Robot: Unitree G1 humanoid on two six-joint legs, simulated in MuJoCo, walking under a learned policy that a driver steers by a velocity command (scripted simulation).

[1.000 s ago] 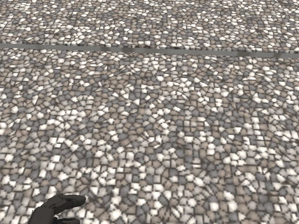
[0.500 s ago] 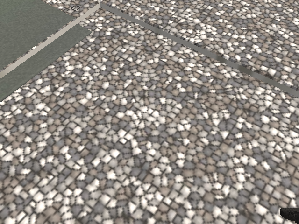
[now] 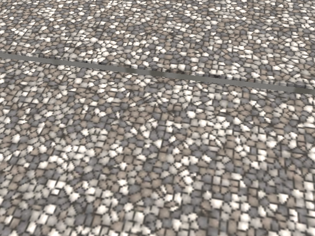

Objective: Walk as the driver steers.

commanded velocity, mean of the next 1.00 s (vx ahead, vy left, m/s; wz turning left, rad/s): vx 0.00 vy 0.00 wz -0.15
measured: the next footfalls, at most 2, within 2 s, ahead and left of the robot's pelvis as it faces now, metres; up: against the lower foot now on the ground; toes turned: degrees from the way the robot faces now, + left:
left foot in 0.46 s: +0.15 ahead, +0.07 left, +0.00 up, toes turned -31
left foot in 1.06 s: +0.14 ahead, +0.15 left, +0.00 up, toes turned +2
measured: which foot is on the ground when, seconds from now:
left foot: up 0.00-0.44, down 0.46-0.76, up 0.78-1.00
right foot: down 0.00-1.00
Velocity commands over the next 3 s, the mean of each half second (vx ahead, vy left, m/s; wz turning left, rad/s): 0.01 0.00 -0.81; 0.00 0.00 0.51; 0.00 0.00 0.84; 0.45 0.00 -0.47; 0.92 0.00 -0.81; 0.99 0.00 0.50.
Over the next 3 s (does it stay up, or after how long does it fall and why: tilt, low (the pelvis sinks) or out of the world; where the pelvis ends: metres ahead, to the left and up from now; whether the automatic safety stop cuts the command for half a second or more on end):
stays up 1.19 -0.22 0.03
